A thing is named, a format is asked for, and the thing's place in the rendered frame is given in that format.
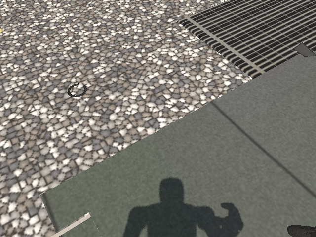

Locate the robot right hand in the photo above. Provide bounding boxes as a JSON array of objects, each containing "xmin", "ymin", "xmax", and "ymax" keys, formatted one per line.
[{"xmin": 287, "ymin": 225, "xmax": 316, "ymax": 237}]

